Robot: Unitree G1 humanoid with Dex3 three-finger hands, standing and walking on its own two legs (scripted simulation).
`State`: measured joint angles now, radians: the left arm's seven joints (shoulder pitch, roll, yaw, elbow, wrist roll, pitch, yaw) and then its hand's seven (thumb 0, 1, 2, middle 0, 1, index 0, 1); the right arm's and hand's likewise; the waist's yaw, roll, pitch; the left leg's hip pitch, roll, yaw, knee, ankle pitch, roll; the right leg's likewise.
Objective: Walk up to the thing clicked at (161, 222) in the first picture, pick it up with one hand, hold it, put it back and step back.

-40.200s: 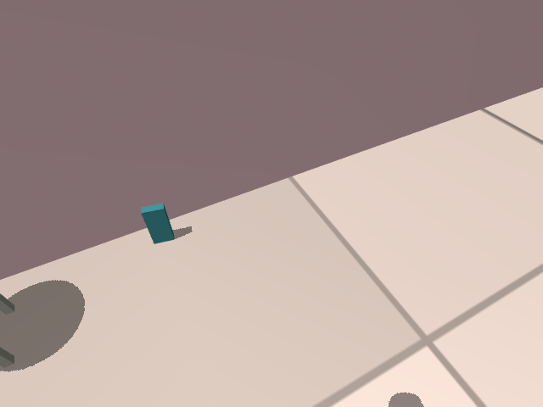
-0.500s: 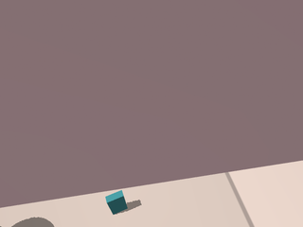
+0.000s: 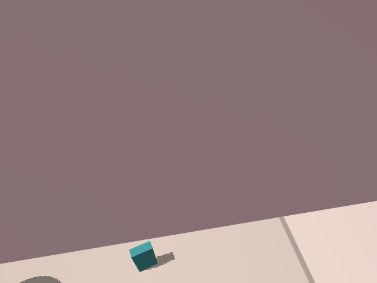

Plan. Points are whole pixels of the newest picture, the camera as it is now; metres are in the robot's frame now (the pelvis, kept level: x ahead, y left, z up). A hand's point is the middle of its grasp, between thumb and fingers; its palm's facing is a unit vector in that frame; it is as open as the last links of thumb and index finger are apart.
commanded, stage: stand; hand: left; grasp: from the side
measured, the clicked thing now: (144, 257) +0.40 +0.24 -0.67
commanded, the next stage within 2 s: step back in 0.48 s
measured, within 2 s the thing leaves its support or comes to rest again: neither
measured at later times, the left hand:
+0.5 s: hand out of the picture +0.07 +0.25 -0.16, palm faces -0.01 -0.94 -0.35, open 7.4 cm
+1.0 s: hand out of the picture +0.05 +0.30 -0.18, palm faces -0.08 -0.93 -0.37, open 7.4 cm
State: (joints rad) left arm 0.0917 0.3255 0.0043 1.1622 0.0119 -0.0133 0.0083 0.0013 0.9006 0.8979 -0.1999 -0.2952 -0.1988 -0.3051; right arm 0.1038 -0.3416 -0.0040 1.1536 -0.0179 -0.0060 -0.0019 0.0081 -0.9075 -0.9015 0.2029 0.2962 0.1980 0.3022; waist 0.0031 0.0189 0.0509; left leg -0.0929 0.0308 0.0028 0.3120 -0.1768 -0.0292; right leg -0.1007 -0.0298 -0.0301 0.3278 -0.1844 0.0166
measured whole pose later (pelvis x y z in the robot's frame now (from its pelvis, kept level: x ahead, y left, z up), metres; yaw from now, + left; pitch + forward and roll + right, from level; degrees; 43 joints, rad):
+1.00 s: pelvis -0.09 +0.04 -0.02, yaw -2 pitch -2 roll -1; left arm 0.07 0.39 0.06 0.89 0.01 0.06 0.03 0.00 0.90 0.90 -0.20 -0.29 -0.20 -0.30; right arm 0.14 -0.35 -0.05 0.89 -0.03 0.03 -0.01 0.01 -0.90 -0.90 0.21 0.30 0.20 0.30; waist -0.02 -0.02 0.22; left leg -0.32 0.00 0.01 0.61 -0.27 0.05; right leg -0.41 0.09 0.13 1.08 -0.54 0.02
